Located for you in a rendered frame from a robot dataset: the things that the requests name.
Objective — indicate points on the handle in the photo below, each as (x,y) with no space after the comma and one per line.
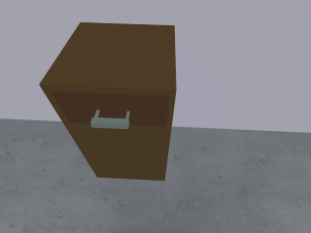
(110,122)

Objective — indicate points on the cabinet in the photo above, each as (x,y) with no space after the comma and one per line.
(119,58)

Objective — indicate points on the drawer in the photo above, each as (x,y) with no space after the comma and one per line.
(144,110)

